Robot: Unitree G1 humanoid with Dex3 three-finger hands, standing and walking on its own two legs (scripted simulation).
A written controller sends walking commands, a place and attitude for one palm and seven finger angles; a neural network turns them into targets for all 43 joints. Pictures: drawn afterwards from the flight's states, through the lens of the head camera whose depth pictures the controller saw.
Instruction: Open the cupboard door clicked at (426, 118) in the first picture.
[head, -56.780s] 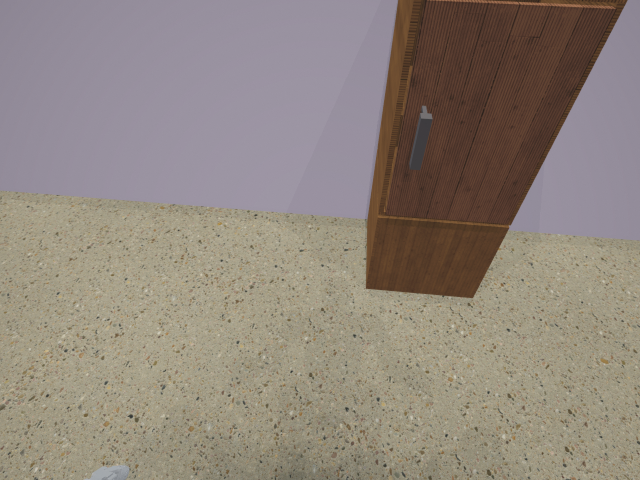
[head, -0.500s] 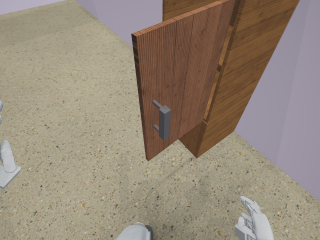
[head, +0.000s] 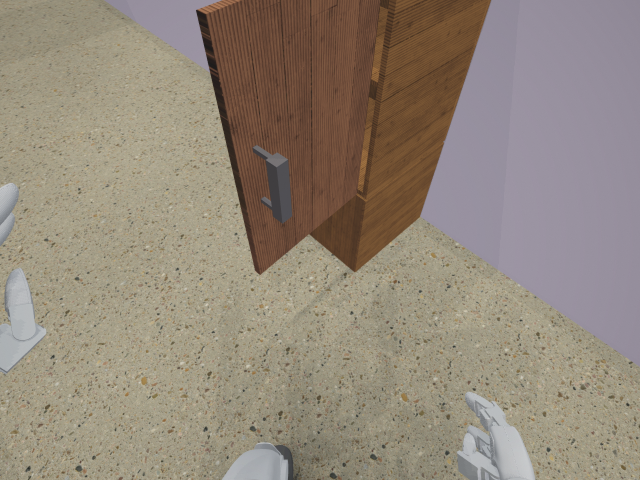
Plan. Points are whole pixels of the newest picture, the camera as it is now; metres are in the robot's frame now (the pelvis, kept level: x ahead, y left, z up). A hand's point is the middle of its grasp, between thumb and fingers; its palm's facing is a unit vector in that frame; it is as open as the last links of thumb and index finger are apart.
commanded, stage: stop stepping back and stand still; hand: left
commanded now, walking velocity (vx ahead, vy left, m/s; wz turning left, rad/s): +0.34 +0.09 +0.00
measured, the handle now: (271, 184) +0.60 +0.13 -0.03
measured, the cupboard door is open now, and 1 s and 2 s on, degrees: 94 94 94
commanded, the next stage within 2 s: let the arm hang, fingers relaxed in 0.60 s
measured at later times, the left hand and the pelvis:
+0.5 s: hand (52, 364) +0.18 +0.22 +0.18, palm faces +0.41 -0.75 -0.51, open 7.4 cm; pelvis -0.02 -0.04 +0.02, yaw +0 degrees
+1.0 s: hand out of the picture +0.01 +0.17 -0.15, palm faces +0.01 -0.99 -0.15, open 7.3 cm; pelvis -0.06 +0.00 +0.01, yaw +2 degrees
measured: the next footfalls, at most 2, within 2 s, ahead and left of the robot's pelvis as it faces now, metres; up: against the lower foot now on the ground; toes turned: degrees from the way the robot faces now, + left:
left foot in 0.08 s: +0.11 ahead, +0.10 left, +0.00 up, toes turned +2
right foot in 0.26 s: +0.00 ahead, -0.10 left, +0.00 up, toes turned -4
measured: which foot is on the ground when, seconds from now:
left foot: up 0.00-0.06, down 0.08-0.28, up 0.30-0.52, down 0.54-1.00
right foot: down 0.00-0.12, up 0.14-0.24, down 0.26-1.00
